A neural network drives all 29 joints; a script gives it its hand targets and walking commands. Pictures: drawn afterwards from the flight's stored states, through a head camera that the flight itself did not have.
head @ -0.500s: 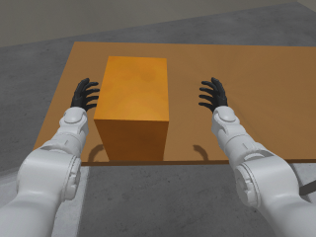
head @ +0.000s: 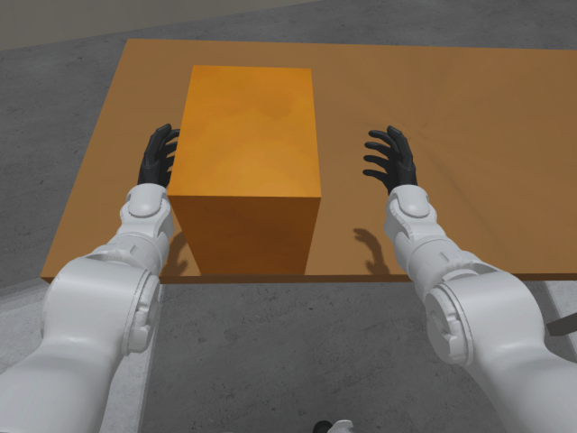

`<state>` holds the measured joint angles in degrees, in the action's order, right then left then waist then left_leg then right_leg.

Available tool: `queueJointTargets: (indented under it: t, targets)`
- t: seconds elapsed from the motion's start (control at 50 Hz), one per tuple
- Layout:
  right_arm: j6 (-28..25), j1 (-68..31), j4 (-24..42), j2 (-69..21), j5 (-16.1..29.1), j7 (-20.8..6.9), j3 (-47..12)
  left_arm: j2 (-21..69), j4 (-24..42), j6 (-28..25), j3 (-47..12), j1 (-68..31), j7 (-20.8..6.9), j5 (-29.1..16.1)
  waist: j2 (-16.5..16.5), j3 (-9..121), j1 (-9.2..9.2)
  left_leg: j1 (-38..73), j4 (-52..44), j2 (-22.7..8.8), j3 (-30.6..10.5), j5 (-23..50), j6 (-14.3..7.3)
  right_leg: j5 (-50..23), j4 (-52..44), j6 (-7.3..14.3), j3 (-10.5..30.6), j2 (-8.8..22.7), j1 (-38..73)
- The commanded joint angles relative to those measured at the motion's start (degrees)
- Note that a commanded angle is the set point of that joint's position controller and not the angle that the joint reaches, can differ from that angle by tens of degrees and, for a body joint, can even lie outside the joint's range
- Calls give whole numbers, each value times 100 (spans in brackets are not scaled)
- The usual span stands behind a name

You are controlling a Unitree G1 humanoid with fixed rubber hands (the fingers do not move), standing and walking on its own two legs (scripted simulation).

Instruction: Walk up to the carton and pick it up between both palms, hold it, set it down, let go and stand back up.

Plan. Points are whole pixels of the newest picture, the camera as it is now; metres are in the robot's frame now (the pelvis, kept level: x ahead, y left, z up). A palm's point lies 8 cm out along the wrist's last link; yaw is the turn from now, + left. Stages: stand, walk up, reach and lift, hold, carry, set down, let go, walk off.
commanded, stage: reach and lift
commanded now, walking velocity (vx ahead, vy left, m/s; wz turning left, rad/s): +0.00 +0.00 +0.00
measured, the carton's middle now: (252, 176) +0.50 +0.04 +0.01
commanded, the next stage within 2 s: none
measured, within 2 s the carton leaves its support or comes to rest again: neither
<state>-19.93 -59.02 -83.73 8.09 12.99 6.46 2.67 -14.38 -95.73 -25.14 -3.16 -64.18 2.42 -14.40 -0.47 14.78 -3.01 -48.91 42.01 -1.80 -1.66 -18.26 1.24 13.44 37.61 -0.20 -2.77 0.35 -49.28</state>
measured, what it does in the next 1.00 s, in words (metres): stands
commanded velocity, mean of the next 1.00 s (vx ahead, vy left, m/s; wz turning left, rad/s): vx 0.00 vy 0.00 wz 0.00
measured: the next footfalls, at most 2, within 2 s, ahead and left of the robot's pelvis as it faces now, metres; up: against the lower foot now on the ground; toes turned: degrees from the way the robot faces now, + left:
none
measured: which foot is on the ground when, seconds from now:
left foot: down 0.00-1.00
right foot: down 0.00-1.00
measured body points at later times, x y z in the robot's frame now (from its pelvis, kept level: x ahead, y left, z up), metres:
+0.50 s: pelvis +0.00 +0.01 +0.02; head +0.11 +0.03 +0.46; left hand +0.47 +0.15 +0.05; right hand +0.44 -0.12 +0.05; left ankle +0.00 +0.12 -0.71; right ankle +0.02 -0.12 -0.71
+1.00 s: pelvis +0.03 +0.01 +0.04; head +0.12 +0.03 +0.48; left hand +0.45 +0.14 +0.05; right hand +0.43 -0.13 +0.05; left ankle +0.00 +0.12 -0.71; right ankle +0.03 -0.12 -0.71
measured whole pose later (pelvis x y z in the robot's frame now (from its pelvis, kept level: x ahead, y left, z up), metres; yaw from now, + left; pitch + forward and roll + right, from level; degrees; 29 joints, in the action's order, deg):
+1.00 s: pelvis +0.03 +0.01 +0.04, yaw +2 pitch +14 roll -1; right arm -21.7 -42.2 -56.7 -12.1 -37.9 4.5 48.4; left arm 4.2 -65.4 -17.8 38.7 -48.0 3.2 31.2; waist 1.4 2.9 -2.4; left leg -23.9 22.4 -1.5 -0.1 -12.0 0.4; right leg 7.3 17.1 -0.8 -4.2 1.1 -23.2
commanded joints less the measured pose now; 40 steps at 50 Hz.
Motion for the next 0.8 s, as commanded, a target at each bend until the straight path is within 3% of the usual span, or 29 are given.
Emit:
queueJointTargets:
  t: [0.0,0.12,0.16,0.24,0.28,0.34,0.4,0.44,0.54,0.6,0.7,0.78]
  targets:
    - [-246,-2402,953,723,-182,35,172,-479,888,-290,-16,-2616,42,16,-247,3909,-160,1648,15,210,386,2832,456,-2229,44,-35,-110,-151,2083]
    - [-122,-2464,1125,347,-524,47,449,-137,913,-305,86,-2651,15,152,-352,3814,-184,1478,-79,243,393,2463,421,-1885,-31,0,-66,-66,2102]
    - [-121,-2395,1098,233,-706,28,642,54,1045,-314,182,-2678,37,345,-562,3857,-174,1750,-108,204,366,2660,490,-1849,-93,47,-127,-90,1910]
    - [-167,-2418,1258,-114,-1342,27,1213,285,1231,-324,622,-2779,15,792,-565,3791,-231,1918,-149,204,388,2730,495,-1881,-210,49,-137,-63,1961]
    - [-189,-2345,1285,-557,-1902,-11,1676,665,1399,-293,958,-2827,-57,1231,-609,3679,-287,2122,-270,206,413,2743,507,-1898,-352,38,-194,-45,2042]
    - [-375,-2227,1556,-1660,-3232,-185,2567,1688,1706,-223,1597,-2727,-236,2274,-746,3594,-346,2741,-457,194,485,3072,579,-2194,-638,39,-338,-91,2259]
    - [-501,-1908,1618,-3338,-4772,-555,3245,3211,1501,-123,2230,-2184,-534,3538,-611,2991,-329,3006,-834,191,550,3021,525,-2523,-980,37,-460,-136,2948]
    - [-569,-1721,1728,-3945,-5268,-831,3357,3994,1419,-141,2348,-1832,-596,3988,-782,2918,-235,3379,-928,134,496,3382,608,-2635,-1166,144,-562,-201,3021]
    - [-533,-1295,1905,-4101,-5603,-1059,3371,4111,1757,32,2829,-1407,-514,4477,-539,2617,-169,3447,-1387,98,525,3290,492,-2553,-1480,106,-614,-226,3475]
    - [-545,-1112,1981,-4140,-5648,-1067,3323,4080,2096,155,2964,-1258,-455,4621,-368,2476,-138,3393,-1499,99,572,3395,423,-2717,-1515,43,-599,-220,3755]
    - [-482,-966,2184,-4234,-5625,-994,3232,3829,2416,358,3218,-1103,-472,4737,24,2030,-90,2734,-1858,188,707,2827,192,-3247,-1456,-127,-404,-80,4846]
    - [-474,-944,2365,-4331,-5543,-944,3119,3821,2616,478,3255,-1025,-491,4763,68,1895,0,2620,-2049,186,744,2715,141,-3531,-1419,-197,-357,-35,5253]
